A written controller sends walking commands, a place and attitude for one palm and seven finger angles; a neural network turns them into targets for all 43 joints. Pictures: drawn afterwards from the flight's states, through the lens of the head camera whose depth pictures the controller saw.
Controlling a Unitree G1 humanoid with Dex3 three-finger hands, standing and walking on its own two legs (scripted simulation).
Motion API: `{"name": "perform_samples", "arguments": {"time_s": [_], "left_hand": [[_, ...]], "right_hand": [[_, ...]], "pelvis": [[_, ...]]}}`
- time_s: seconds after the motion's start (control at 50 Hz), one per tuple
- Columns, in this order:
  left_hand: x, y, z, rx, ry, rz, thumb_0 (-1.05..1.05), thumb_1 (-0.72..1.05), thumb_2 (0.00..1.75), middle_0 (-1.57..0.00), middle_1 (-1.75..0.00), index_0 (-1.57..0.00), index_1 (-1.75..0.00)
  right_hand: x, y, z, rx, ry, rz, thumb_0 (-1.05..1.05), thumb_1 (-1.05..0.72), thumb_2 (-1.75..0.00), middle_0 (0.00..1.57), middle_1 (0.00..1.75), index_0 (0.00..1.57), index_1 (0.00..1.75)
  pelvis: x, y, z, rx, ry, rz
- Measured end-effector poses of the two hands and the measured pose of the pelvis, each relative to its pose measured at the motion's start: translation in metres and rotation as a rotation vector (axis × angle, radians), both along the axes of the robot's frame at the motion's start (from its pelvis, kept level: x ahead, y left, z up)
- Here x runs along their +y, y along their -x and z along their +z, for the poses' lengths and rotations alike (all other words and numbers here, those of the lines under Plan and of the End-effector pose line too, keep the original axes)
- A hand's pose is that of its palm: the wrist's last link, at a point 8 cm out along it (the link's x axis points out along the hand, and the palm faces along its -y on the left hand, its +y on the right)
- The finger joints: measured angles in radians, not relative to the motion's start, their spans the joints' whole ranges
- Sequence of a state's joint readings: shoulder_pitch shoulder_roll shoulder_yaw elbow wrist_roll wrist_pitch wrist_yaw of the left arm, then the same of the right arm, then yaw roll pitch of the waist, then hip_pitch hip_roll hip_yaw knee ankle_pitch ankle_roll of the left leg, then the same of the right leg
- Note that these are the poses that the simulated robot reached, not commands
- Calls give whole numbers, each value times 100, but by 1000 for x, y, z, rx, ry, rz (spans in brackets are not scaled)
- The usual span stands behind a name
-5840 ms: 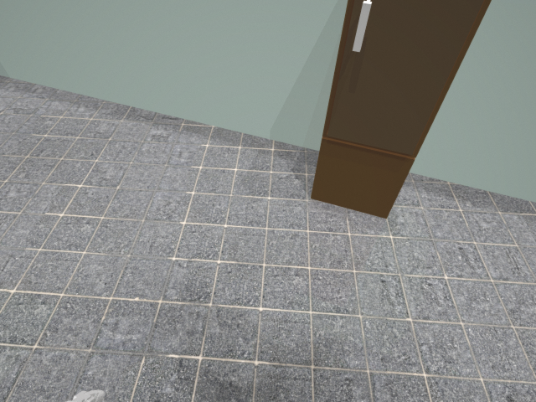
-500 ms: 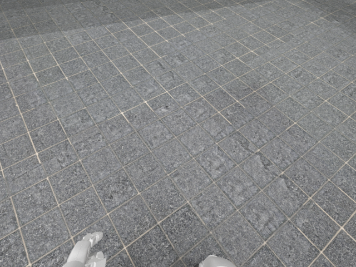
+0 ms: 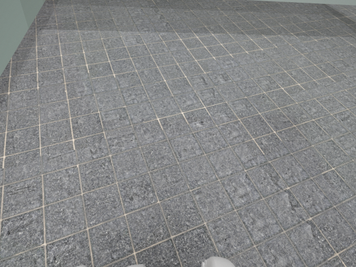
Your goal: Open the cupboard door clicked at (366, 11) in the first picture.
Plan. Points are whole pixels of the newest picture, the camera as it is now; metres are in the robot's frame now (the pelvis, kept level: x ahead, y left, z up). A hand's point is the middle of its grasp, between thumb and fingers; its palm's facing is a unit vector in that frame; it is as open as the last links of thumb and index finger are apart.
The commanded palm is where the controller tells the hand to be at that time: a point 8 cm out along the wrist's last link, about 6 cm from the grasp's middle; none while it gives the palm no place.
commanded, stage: turn to face it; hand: left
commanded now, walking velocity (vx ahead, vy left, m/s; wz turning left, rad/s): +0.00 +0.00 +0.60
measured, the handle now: out of the picture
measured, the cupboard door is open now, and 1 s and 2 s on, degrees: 0 0 0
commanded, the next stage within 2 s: none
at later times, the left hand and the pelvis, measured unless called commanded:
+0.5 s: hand out of the picture +0.00 +0.14 -0.14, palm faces +0.32 -0.91 -0.27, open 7.4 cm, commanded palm none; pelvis -0.02 -0.07 +0.01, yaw +19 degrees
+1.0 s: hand out of the picture -0.10 +0.18 -0.15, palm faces +0.60 -0.75 -0.28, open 7.4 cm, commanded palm none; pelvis -0.04 -0.05 +0.00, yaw +37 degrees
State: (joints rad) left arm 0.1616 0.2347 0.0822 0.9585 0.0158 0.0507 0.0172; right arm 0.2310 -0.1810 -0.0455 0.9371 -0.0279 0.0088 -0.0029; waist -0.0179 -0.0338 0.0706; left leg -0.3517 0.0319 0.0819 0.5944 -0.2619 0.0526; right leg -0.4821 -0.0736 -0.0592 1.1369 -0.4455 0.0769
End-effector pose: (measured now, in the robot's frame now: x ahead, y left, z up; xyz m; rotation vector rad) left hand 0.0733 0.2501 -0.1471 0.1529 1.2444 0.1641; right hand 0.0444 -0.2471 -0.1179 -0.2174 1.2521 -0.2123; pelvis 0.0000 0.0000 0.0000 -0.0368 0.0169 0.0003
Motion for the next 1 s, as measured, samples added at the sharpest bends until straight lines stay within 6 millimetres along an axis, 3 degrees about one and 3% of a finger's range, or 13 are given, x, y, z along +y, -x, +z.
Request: {"name": "perform_samples", "arguments": {"time_s": [0.1,0.18,0.32,0.46,0.6,0.72,0.78,0.88,1.0], "left_hand": [[12,15,16,-7,-41,57,1,91,89,-19,-30,-20,-30],[7,19,24,-38,-65,90,1,91,89,-19,-30,-20,-30],[-28,32,33,-137,-106,145,1,91,89,-19,-30,-20,-30],[-62,83,42,-91,-95,247,1,90,89,-20,-30,-20,-30],[-73,137,31,-31,-55,365,1,90,89,-20,-30,-21,-30],[-56,200,2,42,-25,502,1,90,89,-20,-30,-21,-30],[-47,222,-1,87,-32,549,1,90,89,-20,-30,-20,-30],[-35,227,14,48,-57,595,1,91,89,-19,-30,-20,-30],[-36,209,30,-41,-101,621,1,91,89,-19,-30,-20,-30]], "right_hand": [[-5,-15,5,-2,-8,58,1,-91,-89,20,30,20,30],[-16,-27,2,-10,-21,100,1,-91,-89,20,30,20,30],[-49,-50,-19,-32,-57,179,1,-90,-89,20,30,20,30],[-60,-79,-14,-31,-68,286,1,-91,-90,19,30,19,30],[-35,-104,-8,-6,-58,423,1,-91,-90,19,30,19,30],[16,-134,-6,-80,-34,571,1,-91,-90,19,30,19,30],[35,-137,1,-116,-34,615,1,-91,-90,19,30,20,30],[46,-132,8,-104,-37,657,1,-91,-89,20,30,20,30],[41,-129,0,-63,-64,687,1,-90,-89,20,30,20,30]], "pelvis": [[-5,2,8,5,3,53],[-16,6,8,2,-1,101],[-52,16,-4,4,-34,198],[-68,20,6,-13,-62,306],[-66,27,7,-7,-75,409],[-47,39,-9,6,-48,498],[-44,44,-8,0,-45,522],[-45,47,2,-8,-29,572],[-55,44,5,-6,-33,638]]}}
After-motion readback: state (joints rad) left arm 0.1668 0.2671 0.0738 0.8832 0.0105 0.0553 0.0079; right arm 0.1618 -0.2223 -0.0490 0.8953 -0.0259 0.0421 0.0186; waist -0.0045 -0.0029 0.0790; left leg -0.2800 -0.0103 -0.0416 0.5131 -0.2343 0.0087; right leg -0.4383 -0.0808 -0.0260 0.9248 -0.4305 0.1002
